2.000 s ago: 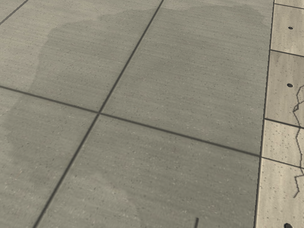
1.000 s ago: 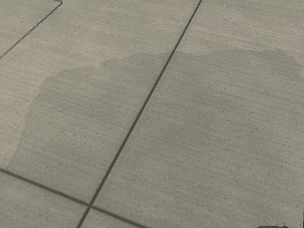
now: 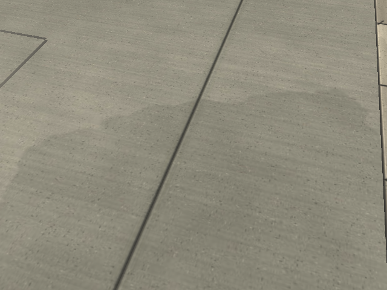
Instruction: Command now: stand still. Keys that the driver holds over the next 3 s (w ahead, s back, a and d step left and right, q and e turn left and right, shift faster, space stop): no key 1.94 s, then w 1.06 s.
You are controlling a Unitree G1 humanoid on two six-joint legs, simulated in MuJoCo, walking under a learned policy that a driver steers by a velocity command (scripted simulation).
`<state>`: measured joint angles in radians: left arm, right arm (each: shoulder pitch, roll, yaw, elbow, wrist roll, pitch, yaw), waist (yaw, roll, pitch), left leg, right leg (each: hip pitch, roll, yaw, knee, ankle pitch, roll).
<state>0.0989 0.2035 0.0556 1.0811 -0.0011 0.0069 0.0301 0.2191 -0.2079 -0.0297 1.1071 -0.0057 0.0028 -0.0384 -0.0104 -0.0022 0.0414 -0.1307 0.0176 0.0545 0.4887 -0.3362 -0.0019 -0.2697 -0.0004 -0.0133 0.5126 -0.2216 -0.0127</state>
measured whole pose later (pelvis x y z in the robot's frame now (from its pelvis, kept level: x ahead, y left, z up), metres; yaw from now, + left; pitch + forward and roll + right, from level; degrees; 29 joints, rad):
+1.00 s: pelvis +0.00 +0.00 +0.00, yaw +0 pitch -1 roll +0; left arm 0.17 0.19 0.03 1.13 0.00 0.01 0.04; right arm 0.34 -0.16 -0.01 1.11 0.00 -0.02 -0.04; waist 0.00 0.00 0.03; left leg -0.14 0.01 0.06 0.48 -0.32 0.01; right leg -0.28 0.00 0.00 0.49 -0.20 0.00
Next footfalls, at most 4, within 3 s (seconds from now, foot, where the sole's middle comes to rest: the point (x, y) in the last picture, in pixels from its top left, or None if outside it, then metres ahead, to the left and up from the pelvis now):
2.74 left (172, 288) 0.51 0.10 -0.77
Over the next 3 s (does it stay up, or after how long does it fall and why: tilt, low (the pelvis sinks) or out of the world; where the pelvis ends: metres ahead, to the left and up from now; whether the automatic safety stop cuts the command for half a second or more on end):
stays up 0.46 0.02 0.01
